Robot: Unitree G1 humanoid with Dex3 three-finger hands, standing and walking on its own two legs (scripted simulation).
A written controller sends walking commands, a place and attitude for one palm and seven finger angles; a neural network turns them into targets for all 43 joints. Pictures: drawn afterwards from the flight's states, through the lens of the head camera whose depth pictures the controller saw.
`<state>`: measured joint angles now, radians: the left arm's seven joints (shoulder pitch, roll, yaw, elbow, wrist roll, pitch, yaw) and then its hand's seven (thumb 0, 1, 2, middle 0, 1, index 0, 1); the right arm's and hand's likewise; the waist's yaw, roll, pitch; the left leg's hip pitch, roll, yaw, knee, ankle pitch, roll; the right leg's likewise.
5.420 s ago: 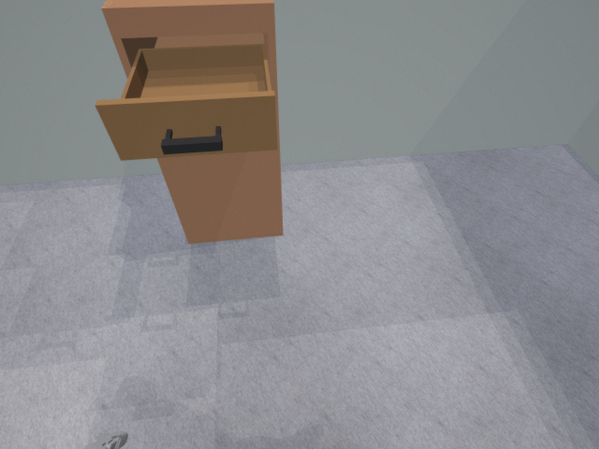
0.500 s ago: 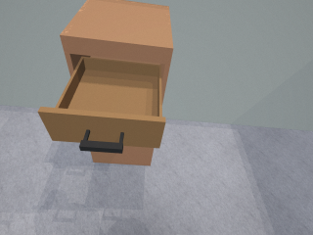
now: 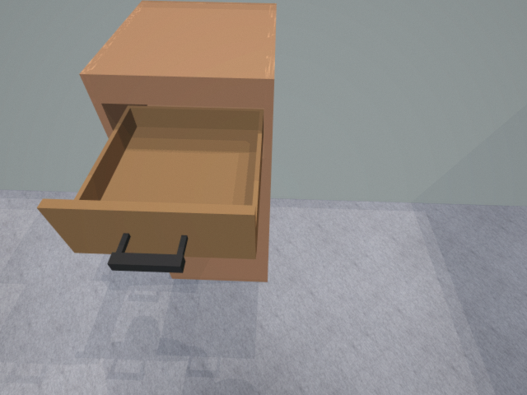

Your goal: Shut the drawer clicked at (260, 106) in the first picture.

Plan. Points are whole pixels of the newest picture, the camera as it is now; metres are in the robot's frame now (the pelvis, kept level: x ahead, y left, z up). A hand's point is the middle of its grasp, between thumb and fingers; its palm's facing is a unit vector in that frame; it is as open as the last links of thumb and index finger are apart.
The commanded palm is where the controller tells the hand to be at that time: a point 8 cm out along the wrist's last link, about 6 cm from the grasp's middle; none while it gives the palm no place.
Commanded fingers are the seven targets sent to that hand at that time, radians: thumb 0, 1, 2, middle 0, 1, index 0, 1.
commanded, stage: come to a stop and stand still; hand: left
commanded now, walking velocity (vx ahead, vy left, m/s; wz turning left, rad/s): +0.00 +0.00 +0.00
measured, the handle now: (150, 251) +0.34 +0.22 +0.00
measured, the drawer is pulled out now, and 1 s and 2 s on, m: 0.30 0.30 0.30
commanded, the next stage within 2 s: look again from close up in 0.70 s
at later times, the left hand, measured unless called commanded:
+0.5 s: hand out of the picture -0.06 +0.14 -0.17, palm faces +0.06 -0.98 -0.17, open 7.3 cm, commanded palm none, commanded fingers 0.00 0.90 0.90 -0.20 -0.30 -0.20 -0.30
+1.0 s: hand out of the picture -0.04 +0.19 -0.18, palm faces +0.00 -0.98 -0.20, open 7.3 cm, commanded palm none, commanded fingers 0.00 0.90 0.90 -0.20 -0.30 -0.20 -0.30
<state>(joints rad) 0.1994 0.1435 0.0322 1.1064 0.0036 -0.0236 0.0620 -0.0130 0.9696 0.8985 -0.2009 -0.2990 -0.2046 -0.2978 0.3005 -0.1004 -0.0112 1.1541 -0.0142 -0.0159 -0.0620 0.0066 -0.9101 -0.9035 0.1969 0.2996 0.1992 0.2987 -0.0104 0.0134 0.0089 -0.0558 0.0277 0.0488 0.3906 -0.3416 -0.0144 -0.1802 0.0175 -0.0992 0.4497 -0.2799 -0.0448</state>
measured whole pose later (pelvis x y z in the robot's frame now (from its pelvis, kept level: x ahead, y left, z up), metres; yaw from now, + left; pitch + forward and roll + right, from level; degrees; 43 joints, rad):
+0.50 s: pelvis -0.03 -0.02 +0.00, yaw +0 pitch -1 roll +0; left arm 0.30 0.11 0.01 1.17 0.01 -0.01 0.04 0.00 0.91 0.90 -0.20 -0.30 -0.20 -0.30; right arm 0.30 -0.12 0.00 1.16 -0.01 0.00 -0.04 0.00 -0.91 -0.90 0.20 0.30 0.20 0.30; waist 0.01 0.02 0.04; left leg -0.05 0.06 0.04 0.35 -0.28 -0.04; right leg -0.15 0.05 -0.11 0.36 -0.20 -0.08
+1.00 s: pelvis -0.05 +0.02 +0.00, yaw -1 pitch -1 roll -1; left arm 0.30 0.13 0.00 1.12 0.02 -0.02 0.05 0.00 0.92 0.90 -0.20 -0.30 -0.20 -0.30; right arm 0.35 -0.14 0.00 1.07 -0.01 -0.02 -0.03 0.00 -0.91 -0.90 0.19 0.30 0.20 0.30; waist -0.02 0.04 0.00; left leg -0.18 0.02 0.05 0.54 -0.34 0.02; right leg -0.25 0.02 -0.08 0.49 -0.22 -0.03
